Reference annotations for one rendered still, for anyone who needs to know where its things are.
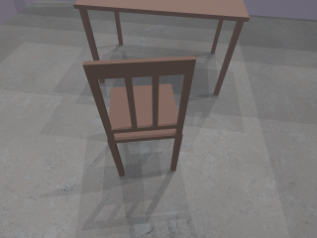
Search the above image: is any table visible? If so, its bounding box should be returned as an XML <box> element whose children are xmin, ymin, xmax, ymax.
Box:
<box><xmin>73</xmin><ymin>0</ymin><xmax>250</xmax><ymax>96</ymax></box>

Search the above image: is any chair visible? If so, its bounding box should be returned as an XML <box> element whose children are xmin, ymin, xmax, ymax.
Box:
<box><xmin>83</xmin><ymin>56</ymin><xmax>196</xmax><ymax>177</ymax></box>

